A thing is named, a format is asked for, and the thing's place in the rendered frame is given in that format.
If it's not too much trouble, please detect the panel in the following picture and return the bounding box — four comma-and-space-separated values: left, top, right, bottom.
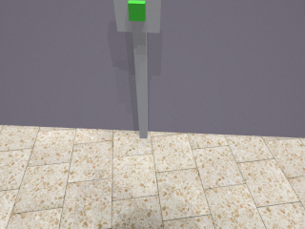
113, 0, 161, 138

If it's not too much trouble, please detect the button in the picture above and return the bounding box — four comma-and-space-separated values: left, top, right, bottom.
128, 0, 146, 22

